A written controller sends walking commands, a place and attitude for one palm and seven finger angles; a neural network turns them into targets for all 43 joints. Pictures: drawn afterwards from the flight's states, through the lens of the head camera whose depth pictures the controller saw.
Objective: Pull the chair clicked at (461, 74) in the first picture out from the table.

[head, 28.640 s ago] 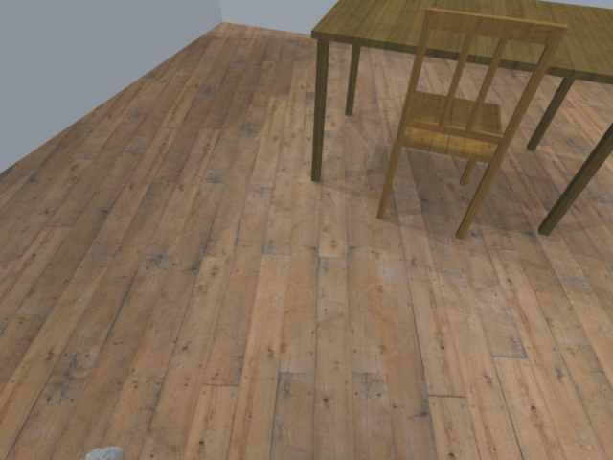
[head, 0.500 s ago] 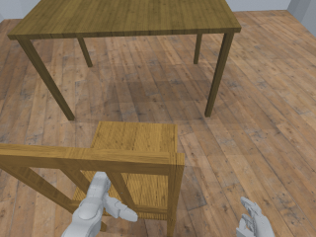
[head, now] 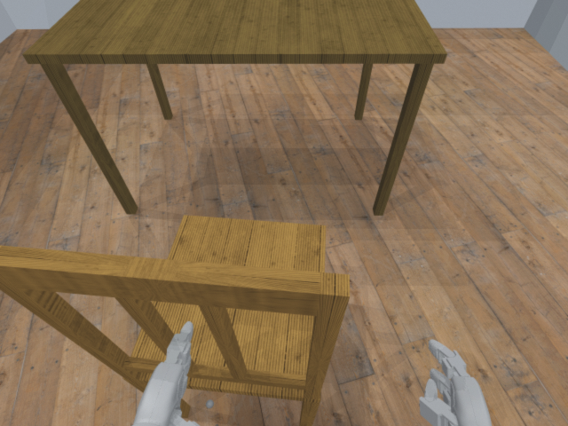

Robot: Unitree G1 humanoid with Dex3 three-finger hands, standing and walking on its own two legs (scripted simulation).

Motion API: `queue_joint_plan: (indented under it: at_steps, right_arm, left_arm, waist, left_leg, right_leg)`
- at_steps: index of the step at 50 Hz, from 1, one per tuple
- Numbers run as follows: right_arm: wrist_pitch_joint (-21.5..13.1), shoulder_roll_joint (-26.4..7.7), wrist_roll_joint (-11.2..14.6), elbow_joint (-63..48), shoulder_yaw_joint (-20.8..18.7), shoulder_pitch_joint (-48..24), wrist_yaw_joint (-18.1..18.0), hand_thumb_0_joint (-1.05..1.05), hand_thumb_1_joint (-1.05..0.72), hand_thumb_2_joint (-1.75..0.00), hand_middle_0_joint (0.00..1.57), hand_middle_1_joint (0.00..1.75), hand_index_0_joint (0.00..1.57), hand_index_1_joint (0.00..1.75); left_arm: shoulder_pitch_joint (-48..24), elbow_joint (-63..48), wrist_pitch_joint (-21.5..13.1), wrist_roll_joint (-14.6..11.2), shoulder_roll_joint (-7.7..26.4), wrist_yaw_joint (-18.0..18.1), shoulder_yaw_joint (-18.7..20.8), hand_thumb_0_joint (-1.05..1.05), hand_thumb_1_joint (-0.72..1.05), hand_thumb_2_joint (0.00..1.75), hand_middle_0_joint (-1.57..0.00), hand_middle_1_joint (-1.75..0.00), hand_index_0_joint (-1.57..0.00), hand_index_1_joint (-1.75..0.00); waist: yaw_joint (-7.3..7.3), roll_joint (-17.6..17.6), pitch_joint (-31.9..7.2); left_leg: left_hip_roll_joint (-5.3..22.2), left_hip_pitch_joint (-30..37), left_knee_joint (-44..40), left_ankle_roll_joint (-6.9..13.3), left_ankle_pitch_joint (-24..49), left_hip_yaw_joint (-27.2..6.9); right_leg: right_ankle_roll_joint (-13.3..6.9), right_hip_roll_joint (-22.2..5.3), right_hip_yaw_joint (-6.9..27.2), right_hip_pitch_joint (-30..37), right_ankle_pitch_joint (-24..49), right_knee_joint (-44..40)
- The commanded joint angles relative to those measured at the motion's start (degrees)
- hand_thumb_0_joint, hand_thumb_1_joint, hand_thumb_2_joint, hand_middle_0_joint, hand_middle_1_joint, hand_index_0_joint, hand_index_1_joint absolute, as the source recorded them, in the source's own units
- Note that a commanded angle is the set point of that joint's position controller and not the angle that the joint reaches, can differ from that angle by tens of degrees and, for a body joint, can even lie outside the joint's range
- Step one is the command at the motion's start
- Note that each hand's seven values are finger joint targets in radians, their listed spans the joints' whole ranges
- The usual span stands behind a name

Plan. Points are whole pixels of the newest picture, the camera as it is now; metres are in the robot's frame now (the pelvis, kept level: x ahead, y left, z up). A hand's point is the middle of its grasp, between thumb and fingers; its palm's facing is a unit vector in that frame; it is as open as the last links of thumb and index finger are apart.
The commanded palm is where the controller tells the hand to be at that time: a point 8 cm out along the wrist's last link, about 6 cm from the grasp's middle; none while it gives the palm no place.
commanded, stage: draw the fingers out of the gap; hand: left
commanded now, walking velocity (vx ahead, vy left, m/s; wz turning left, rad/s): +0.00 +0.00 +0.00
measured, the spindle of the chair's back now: (163, 337) +0.26 +0.19 -0.04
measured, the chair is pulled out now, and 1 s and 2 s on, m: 0.65 0.65 0.65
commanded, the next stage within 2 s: draw the hand back to the body in 0.34 s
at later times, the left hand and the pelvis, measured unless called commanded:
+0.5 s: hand out of the picture +0.11 +0.10 -0.01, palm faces -0.06 -0.99 -0.11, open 17.5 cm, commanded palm +0.09 +0.16 +0.02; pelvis -0.01 +0.00 -0.01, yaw +0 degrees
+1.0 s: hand (128, 416) +0.14 +0.16 +0.09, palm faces +0.07 -0.98 -0.17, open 17.2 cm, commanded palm +0.10 +0.22 +0.11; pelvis -0.02 +0.00 -0.01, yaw +0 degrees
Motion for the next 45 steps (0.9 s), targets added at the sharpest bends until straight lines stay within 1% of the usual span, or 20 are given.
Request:
queue_joint_plan:
  at_steps: [1, 4, 7, 8, 11, 13, 23, 24, 26, 27, 28, 29, 31, 32, 36, 37, 39, 41, 43, 45]
  right_arm:
    - [-3.55, -6.12, 0.16, -10.06, -2.70, -2.99, -0.74, 0.00, -0.90, -0.90, 0.20, 0.30, 0.20, 0.30]
    - [-3.66, -6.04, 0.23, -10.47, -2.59, -3.40, -0.96, 0.00, -0.90, -0.90, 0.20, 0.30, 0.20, 0.30]
    - [-3.43, -5.99, 0.27, -11.14, -2.47, -3.82, -1.13, 0.00, -0.90, -0.90, 0.20, 0.30, 0.20, 0.30]
    - [-3.30, -5.97, 0.27, -11.18, -2.59, -4.02, -1.26, 0.00, -0.90, -0.90, 0.20, 0.30, 0.20, 0.30]
    - [-3.24, -5.62, 0.35, -12.22, -2.22, -4.27, -1.11, 0.00, -0.90, -0.90, 0.20, 0.30, 0.20, 0.30]
    - [-3.15, -5.58, 0.34, -12.53, -2.39, -4.43, -1.17, 0.00, -0.90, -0.90, 0.20, 0.30, 0.20, 0.30]
    - [-3.44, -5.00, 0.59, -13.86, -3.09, -4.07, -1.51, 0.00, -0.90, -0.90, 0.20, 0.30, 0.20, 0.30]
    - [-4.75, -4.33, 0.79, -13.28, -2.98, -3.71, -1.38, 0.00, -0.90, -0.90, 0.20, 0.30, 0.20, 0.30]
    - [-5.75, -4.41, 0.91, -11.38, -3.36, -3.42, -1.20, 0.00, -0.90, -0.90, 0.20, 0.30, 0.20, 0.30]
    - [-6.07, -4.44, 1.03, -11.17, -3.49, -2.99, -1.14, 0.00, -0.90, -0.90, 0.20, 0.30, 0.20, 0.30]
    - [-6.43, -4.42, 1.05, -10.60, -3.88, -2.50, -1.01, 0.00, -0.90, -0.90, 0.20, 0.30, 0.20, 0.30]
    - [-6.72, -4.26, 1.14, -10.28, -3.82, -3.00, -0.71, 0.00, -0.90, -0.90, 0.20, 0.30, 0.20, 0.30]
    - [-6.86, -3.90, 1.41, -9.39, -4.24, -3.19, 0.04, 0.00, -0.90, -0.90, 0.20, 0.30, 0.20, 0.30]
    - [-6.93, -3.85, 1.45, -9.07, -4.34, -3.63, 0.44, 0.00, -0.90, -0.90, 0.20, 0.30, 0.20, 0.30]
    - [-6.86, -3.92, 1.54, -7.90, -5.20, -5.41, 1.89, 0.00, -0.90, -0.90, 0.20, 0.30, 0.20, 0.30]
    - [-6.94, -4.05, 1.65, -8.44, -5.38, -5.94, 1.88, 0.00, -0.90, -0.90, 0.20, 0.30, 0.20, 0.30]
    - [-6.64, -3.76, 2.03, -8.97, -5.44, -6.20, 1.46, 0.00, -0.90, -0.90, 0.20, 0.30, 0.20, 0.30]
    - [-5.97, -3.05, 2.76, -9.12, -5.34, -6.69, 0.95, 0.00, -0.90, -0.90, 0.20, 0.30, 0.20, 0.30]
    - [-5.65, -3.08, 3.18, -8.96, -5.07, -7.29, 0.22, 0.00, -0.90, -0.90, 0.20, 0.30, 0.20, 0.30]
    - [-6.10, -2.87, 3.45, -8.40, -4.55, -7.50, -0.22, 0.00, -0.90, -0.90, 0.20, 0.30, 0.20, 0.30]
  left_arm:
    - [0.96, -14.52, -3.55, 0.77, 2.04, 0.63, 0.05, 0.00, -0.55, 0.20, 0.00, 0.00, 0.00, 0.00]
    - [2.76, -15.59, -3.39, 0.81, 2.51, 0.58, -0.11, 0.00, -0.55, 0.20, 0.00, 0.00, 0.00, 0.00]
    - [4.23, -15.91, -2.98, 1.21, 2.49, 0.61, -0.48, 0.00, -0.55, 0.20, 0.00, 0.00, 0.00, 0.00]
    - [4.75, -16.06, -2.72, 1.33, 3.15, 0.71, 0.32, 0.00, -0.55, 0.20, 0.00, 0.00, 0.00, 0.00]
    - [7.46, -17.60, -2.37, 1.81, 2.01, 0.83, -1.51, 0.00, -0.55, 0.20, 0.00, 0.00, 0.00, 0.00]
    - [9.19, -18.76, -2.20, 1.79, 2.45, 1.04, -1.02, 0.00, -0.55, 0.20, 0.00, 0.00, 0.00, 0.00]
    - [17.24, -23.07, -3.86, 2.46, 2.77, 0.68, -1.86, 0.00, -0.55, 0.20, 0.00, 0.00, 0.00, 0.00]
    - [12.99, -29.70, -11.16, -5.09, -1.71, 0.47, -0.08, 0.00, -0.55, 0.20, 0.00, 0.00, 0.00, 0.00]
    - [17.61, -26.62, -16.25, -5.17, 2.39, 0.26, 3.90, 0.00, -0.55, 0.20, 0.00, 0.00, 0.00, 0.00]
    - [16.66, -28.06, -18.15, -6.11, 2.40, -0.01, 4.44, 0.00, -0.55, 0.20, 0.00, 0.00, 0.00, 0.00]
    - [15.11, -29.80, -20.39, -6.39, 4.02, -0.07, 6.05, 0.00, -0.55, 0.20, 0.00, 0.00, 0.00, 0.00]
    - [15.99, -29.43, -22.26, -6.58, 2.63, -0.46, 5.00, 0.00, -0.55, 0.20, 0.00, 0.00, 0.00, 0.00]
    - [16.34, -28.85, -26.32, -6.92, 2.26, -1.42, 5.24, 0.00, -0.55, 0.20, 0.00, 0.00, 0.00, 0.00]
    - [16.39, -28.27, -28.31, -6.96, 1.54, -2.19, 4.44, 0.00, -0.55, 0.20, 0.00, 0.00, 0.00, 0.00]
    - [15.27, -25.12, -35.23, -7.62, 3.11, -6.95, 5.56, 0.00, -0.55, 0.20, 0.00, 0.00, 0.00, 0.00]
    - [14.23, -27.59, -36.07, -8.40, 6.01, -7.63, 8.19, 0.00, -0.55, 0.20, 0.00, 0.00, 0.00, 0.00]
    - [14.24, -30.65, -35.82, -9.82, 9.24, -8.11, 12.48, 0.00, -0.55, 0.20, 0.00, 0.00, 0.00, 0.00]
    - [15.55, -30.30, -33.73, -11.38, 9.47, -8.18, 15.42, 0.00, -0.55, 0.20, 0.00, 0.00, 0.00, 0.00]
    - [14.50, -30.29, -31.61, -12.81, 9.85, -7.90, 17.81, 0.00, -0.55, 0.20, 0.00, 0.00, 0.00, 0.00]
    - [13.60, -29.19, -29.83, -14.33, 8.37, -8.18, 17.79, 0.00, -0.48, 0.24, -0.01, -0.02, -0.01, -0.02]
  waist:
    - [-0.71, -3.49, -7.31]
    - [-0.49, -3.06, -7.00]
    - [-0.46, -4.95, -5.62]
    - [-0.16, -4.62, -5.42]
    - [0.10, -3.10, -4.75]
    - [0.54, -2.96, -5.13]
    - [0.68, -3.62, -4.83]
    - [0.45, -6.00, -3.59]
    - [1.68, -4.80, -5.52]
    - [1.51, -3.00, -5.69]
    - [1.67, -1.55, -6.32]
    - [1.78, 0.29, -5.75]
    - [1.94, 1.16, -5.93]
    - [1.80, 0.36, -5.27]
    - [1.49, -3.71, -5.16]
    - [2.07, -3.09, -6.84]
    - [2.69, -0.64, -9.91]
    - [2.98, -1.99, -9.53]
    - [3.00, -1.47, -9.31]
    - [2.38, -2.45, -7.10]
  left_leg:
    - [-0.32, -0.38, -7.09, 0.73, 24.55, 0.23]
    - [-0.46, -1.10, -6.96, 0.74, 22.87, 0.00]
    - [-0.59, -3.03, -7.02, 0.83, 19.62, -0.12]
    - [-0.55, -3.49, -7.13, 0.89, 19.13, -0.14]
    - [-0.63, -3.88, -7.19, 0.82, 17.88, -0.34]
    - [-0.62, -4.28, -7.12, 0.81, 17.89, -0.48]
    - [-0.97, -6.53, -5.32, 1.15, 16.39, -0.20]
    - [-1.56, -7.63, -3.31, 0.53, 16.73, -0.37]
    - [-1.61, -7.92, -3.00, 0.35, 16.80, -0.12]
    - [-1.68, -7.63, -2.75, 0.20, 17.45, -0.02]
    - [-1.48, -7.31, -2.37, -0.03, 18.58, -0.17]
    - [-1.51, -6.76, -2.33, -0.26, 18.79, -0.07]
    - [-1.20, -6.98, -1.55, -0.62, 19.68, -0.22]
    - [-1.03, -7.70, -1.10, -0.57, 19.37, -0.16]
    - [-0.45, -10.94, 0.83, -0.16, 17.24, 0.00]
    - [-0.43, -10.92, 0.62, -0.04, 16.64, -0.02]
    - [-0.71, -8.60, -0.32, 0.27, 17.09, 0.21]
    - [-0.66, -7.76, -1.52, 0.40, 16.47, 0.24]
    - [-0.59, -6.71, -2.67, 0.45, 16.41, -0.09]
    - [-0.44, -5.63, -4.06, 0.34, 16.21, -0.34]
  right_leg:
    - [-2.51, 2.09, -1.58, 9.35, 17.44, -4.53]
    - [-2.60, 2.17, -1.55, 8.73, 15.43, -4.37]
    - [-2.45, 2.28, -1.53, 7.88, 12.28, -4.47]
    - [-2.62, 2.38, -1.42, 7.89, 11.67, -4.63]
    - [-2.69, 2.34, -1.50, 6.99, 9.56, -4.26]
    - [-2.92, 2.42, -1.45, 7.31, 9.50, -4.12]
    - [-2.94, 2.70, -0.94, 6.22, 8.38, -3.39]
    - [-2.77, 3.26, -2.22, 3.57, 9.74, -2.50]
    - [-2.98, 3.35, -1.98, 4.32, 8.97, -1.45]
    - [-2.98, 3.19, -1.78, 4.16, 9.24, -1.24]
    - [-3.24, 3.18, -1.75, 4.25, 9.98, -0.48]
    - [-3.23, 3.12, -1.75, 3.29, 9.41, -0.24]
    - [-3.31, 3.14, -1.74, 2.22, 9.67, 0.79]
    - [-3.23, 3.11, -1.68, 1.51, 9.54, 0.98]
    - [-2.97, 2.76, -0.38, 1.58, 9.84, 1.92]
    - [-3.11, 2.66, 0.05, 2.83, 9.02, 1.85]
    - [-3.13, 2.28, 0.79, 6.43, 9.48, 0.53]
    - [-2.90, 2.33, 0.50, 8.06, 9.09, -0.98]
    - [-2.91, 2.35, 0.16, 9.52, 9.17, -2.34]
    - [-2.52, 2.36, -0.61, 9.65, 9.16, -3.75]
